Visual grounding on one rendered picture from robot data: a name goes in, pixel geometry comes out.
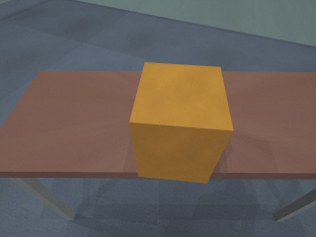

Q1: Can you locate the table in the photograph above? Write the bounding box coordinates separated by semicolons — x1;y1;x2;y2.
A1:
0;70;316;222

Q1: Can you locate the carton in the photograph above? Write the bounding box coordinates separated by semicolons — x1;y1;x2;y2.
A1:
129;62;234;184

